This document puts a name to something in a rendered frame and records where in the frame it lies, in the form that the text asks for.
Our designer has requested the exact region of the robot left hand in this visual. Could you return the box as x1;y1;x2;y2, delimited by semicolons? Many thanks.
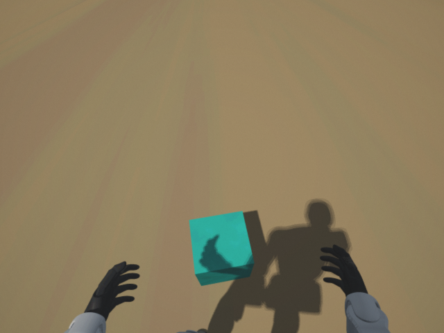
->
84;262;139;321

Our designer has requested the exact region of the left robot forearm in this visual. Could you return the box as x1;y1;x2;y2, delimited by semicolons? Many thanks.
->
64;312;106;333

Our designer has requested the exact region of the carton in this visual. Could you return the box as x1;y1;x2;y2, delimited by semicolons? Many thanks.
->
189;211;254;286

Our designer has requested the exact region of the right robot forearm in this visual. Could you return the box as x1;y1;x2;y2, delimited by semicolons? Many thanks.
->
345;292;390;333

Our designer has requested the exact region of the robot right hand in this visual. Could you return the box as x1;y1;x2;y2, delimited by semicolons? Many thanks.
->
320;245;368;296

